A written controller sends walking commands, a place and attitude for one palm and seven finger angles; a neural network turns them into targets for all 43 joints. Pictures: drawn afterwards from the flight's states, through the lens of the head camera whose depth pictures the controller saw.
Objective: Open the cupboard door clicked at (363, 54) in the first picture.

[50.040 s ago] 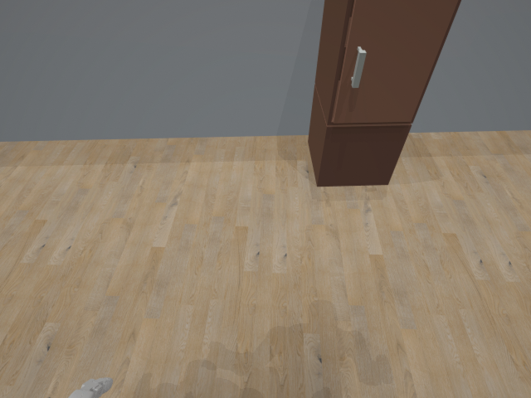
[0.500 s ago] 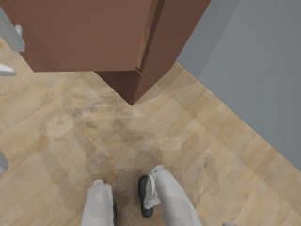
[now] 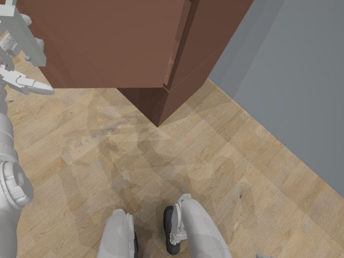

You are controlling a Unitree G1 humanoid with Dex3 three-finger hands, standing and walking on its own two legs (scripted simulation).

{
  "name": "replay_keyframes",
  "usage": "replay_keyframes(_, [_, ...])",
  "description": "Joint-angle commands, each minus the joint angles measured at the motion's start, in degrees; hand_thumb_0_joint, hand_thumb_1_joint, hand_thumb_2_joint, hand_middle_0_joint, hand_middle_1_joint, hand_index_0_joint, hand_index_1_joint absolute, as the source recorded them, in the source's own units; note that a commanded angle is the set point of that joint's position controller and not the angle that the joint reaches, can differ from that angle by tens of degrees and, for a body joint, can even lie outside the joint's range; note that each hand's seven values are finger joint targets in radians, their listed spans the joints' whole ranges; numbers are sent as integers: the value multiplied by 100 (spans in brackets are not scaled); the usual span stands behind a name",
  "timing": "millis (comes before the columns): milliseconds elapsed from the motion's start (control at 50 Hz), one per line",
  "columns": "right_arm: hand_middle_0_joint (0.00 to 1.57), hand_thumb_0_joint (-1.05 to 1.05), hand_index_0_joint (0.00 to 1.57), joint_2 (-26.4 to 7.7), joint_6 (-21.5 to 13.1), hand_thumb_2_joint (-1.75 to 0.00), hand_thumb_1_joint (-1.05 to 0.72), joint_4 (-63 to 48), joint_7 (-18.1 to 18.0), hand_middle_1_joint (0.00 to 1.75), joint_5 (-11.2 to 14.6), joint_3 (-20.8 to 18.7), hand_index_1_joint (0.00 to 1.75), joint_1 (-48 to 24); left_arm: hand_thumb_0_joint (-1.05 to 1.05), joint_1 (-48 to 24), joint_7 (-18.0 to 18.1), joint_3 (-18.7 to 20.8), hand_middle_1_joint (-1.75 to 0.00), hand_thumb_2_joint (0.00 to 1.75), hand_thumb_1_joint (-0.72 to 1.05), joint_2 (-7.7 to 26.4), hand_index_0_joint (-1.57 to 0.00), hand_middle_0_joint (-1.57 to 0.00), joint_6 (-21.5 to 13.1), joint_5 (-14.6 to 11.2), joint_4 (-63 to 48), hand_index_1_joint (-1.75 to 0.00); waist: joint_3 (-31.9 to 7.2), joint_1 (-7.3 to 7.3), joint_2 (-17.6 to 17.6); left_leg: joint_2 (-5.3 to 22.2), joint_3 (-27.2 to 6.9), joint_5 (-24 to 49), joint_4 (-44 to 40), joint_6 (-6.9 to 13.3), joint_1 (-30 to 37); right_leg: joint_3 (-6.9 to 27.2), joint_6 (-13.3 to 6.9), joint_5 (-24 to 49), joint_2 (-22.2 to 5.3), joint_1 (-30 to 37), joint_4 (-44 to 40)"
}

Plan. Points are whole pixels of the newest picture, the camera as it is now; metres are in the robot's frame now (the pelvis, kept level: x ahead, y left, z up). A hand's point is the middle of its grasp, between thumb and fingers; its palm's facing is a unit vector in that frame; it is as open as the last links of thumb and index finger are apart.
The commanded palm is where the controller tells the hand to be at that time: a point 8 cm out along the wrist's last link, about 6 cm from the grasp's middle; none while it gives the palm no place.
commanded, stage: slide the fingers in behind the handle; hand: left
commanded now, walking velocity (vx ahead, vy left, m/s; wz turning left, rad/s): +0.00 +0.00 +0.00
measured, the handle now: (27, 31) +0.58 +0.25 +0.04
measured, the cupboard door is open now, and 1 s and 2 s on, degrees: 50 50 63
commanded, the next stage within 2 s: close the thumb around the handle in 0.70 s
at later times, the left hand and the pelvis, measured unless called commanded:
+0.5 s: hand (40, 57) +0.53 +0.22 +0.04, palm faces +0.01 -1.00 -0.03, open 14.0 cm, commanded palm +0.51 +0.25 +0.04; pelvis +0.01 -0.01 +0.00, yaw +0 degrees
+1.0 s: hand (37, 61) +0.52 +0.23 +0.04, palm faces +0.00 -1.00 -0.03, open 13.0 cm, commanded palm +0.50 +0.25 +0.04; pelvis +0.01 -0.01 +0.01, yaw +0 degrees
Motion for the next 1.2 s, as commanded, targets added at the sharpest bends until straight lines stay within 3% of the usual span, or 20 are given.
replay_keyframes(0, [20,0,20,-1173,-38,-90,-90,-98,-56,30,-9,-484,30,1236,0,-2156,170,-20,-120,30,-50,1192,-30,-30,-489,-140,-1212,-120,-3328,2,1412,70,-793,3703,-989,-421,2814,440,-1,1252,234,1484,-434])
replay_keyframes(100, [20,0,20,-1175,2,-90,-90,-132,-78,30,2,-450,30,1231,0,-2210,250,38,-120,30,-50,1245,-30,-30,-372,-113,-822,-120,-3009,-56,953,-3,-629,2956,-1030,-252,2091,513,13,1230,225,1854,-464])
replay_keyframes(160, [20,0,20,-1166,-9,-90,-90,-163,-79,30,-8,-443,30,1252,0,-2194,296,208,-120,30,-50,1501,-30,-30,-490,-69,-1000,-120,-3284,62,1162,-18,-598,3124,-1014,-275,2149,561,-14,1412,214,2015,-401])
replay_keyframes(200, [20,0,20,-1115,-30,-90,-90,-151,-47,30,-31,-470,30,1249,0,-2284,307,100,-120,30,-50,1302,-30,-30,-617,-98,-1285,-120,-3523,48,1346,-12,-625,3435,-970,-308,2401,560,-12,1576,212,2013,-376])
replay_keyframes(220, [20,0,20,-1115,-17,-90,-90,-139,-32,30,-26,-476,30,1255,0,-2065,301,121,-120,30,-50,1297,-30,-30,-633,-85,-1172,-120,-3452,98,1251,-1,-616,3454,-983,-314,2398,562,-16,1574,218,2045,-401])
replay_keyframes(280, [20,0,20,-1110,17,-90,-90,-111,-18,30,-16,-491,30,1258,0,-2067,272,-51,-120,30,-50,1034,-30,-30,-600,-134,-1153,-120,-3380,21,1221,16,-636,3546,-983,-302,2446,540,-2,1610,221,1965,-412])
replay_keyframes(460, [20,0,20,-1116,33,-90,-90,-107,-48,30,-4,-482,30,1229,0,-2092,326,67,-120,30,-50,1232,-30,-30,-626,-108,-1201,-120,-3297,74,1183,-10,-559,3307,-1022,-262,2310,592,-11,1609,213,2119,-437])
replay_keyframes(520, [20,0,20,-1095,30,-90,-90,-115,-33,30,-4,-506,30,1203,0,-1976,316,-82,-120,30,-50,983,-30,-30,-678,-139,-1263,-120,-3371,89,1267,-8,-595,3474,-1047,-301,2497,575,-7,1614,205,2078,-459])
replay_keyframes(540, [20,0,20,-1088,22,-90,-90,-106,-33,30,-3,-522,30,1219,0,-2038,300,-142,-120,30,-50,875,-30,-30,-699,-186,-1289,-120,-3377,25,1197,-1,-610,3564,-1017,-291,2565,564,-12,1678,216,2033,-453])
replay_keyframes(560, [20,0,20,-1113,35,-90,-90,-86,-37,30,3,-522,30,1223,0,-1906,290,12,-120,30,-50,1053,-30,-30,-690,-182,-1190,-120,-3365,97,1151,-4,-570,3483,-1017,-288,2464,581,-9,1674,218,2119,-464])
replay_keyframes(620, [20,0,20,-1098,26,-90,-90,-113,-43,30,18,-508,30,1181,0,-1839,273,0,-120,30,-50,1053,-30,-30,-675,-183,-1098,-120,-3247,97,950,-44,-518,3154,-1060,-233,2175,616,-2,1656,214,2343,-500])
replay_keyframes(720, [20,0,20,-1103,15,-90,-90,-93,-63,30,17,-503,30,1147,0,-1964,246,25,-120,30,-50,1124,-30,-30,-692,-198,-1158,-120,-3272,62,1007,-53,-462,3082,-999,-203,2089,665,8,1708,207,2380,-490])
replay_keyframes(780, [20,0,20,-1102,14,-90,-90,-109,-59,30,21,-516,30,1158,0,-1727,206,97,-120,30,-50,1169,-30,-30,-714,-218,-1194,-120,-3431,179,1159,-36,-522,3487,-1033,-258,2385,619,-20,1843,205,2365,-452])
replay_keyframes(820, [20,0,20,-1092,14,-90,-90,-119,-55,30,35,-511,30,1124,0,-1699,181,46,-121,35,-39,1077,-31,-31,-666,-261,-1100,-121,-3250,121,923,-46,-465,3239,-1006,-211,2128,652,3,1822,212,2438,-504])
replay_keyframes(860, [20,0,20,-1108,6,-90,-90,-125,-76,30,34,-511,30,1141,0,-1813,163,131,-122,40,-28,1230,-32,-32,-687,-264,-1234,-122,-3329,133,1011,-41,-480,3294,-1021,-217,2163,651,-2,1887,203,2487,-467])
replay_keyframes(960, [20,0,20,-1081,-7,-90,-90,-118,-50,30,26,-549,30,1134,0,-1756,166,17,-125,52,0,1033,-34,-34,-785,-313,-1655,-125,-3619,201,1378,6,-583,3968,-1033,-325,2807,585,-12,1936,205,2247,-461])
replay_keyframes(980, [20,0,20,-1073,-9,-90,-90,-91,-39,30,28,-557,30,1126,0,-1727,177,-113,-126,54,6,851,-34,-34,-773,-320,-1595,-126,-3542,153,1314,18,-616,4000,-1050,-344,2882,555,-2,1882,211,2148,-490])
replay_keyframes(1100, [20,0,20,-1083,-25,-90,-90,-31,-48,30,19,-542,30,1099,0,-1906,287,-140,-130,68,40,867,-36,-36,-816,-244,-1428,-130,-3217,108,1182,3,-614,3541,-1114,-340,2669,547,-8,1588,220,2069,-522])
replay_keyframes(1160, [20,0,20,-1086,-39,-90,-90,-14,-50,30,-7,-556,30,1144,0,-1857,314,-96,-131,76,56,912,-38,-38,-899,-216,-1473,-131,-3452,179,1338,19,-674,3908,-1112,-419,2968,520,-28,1633,219,2010,-480])
replay_keyframes(1180, [20,0,20,-1078,-41,-90,-90,-6,-44,30,1,-558,30,1120,0,-1910,309,-215,-132,78,62,768,-38,-38,-903,-223,-1487,-132,-3434,120,1325,20,-660,3923,-1085,-409,2973,527,-14,1649,219,1958,-492])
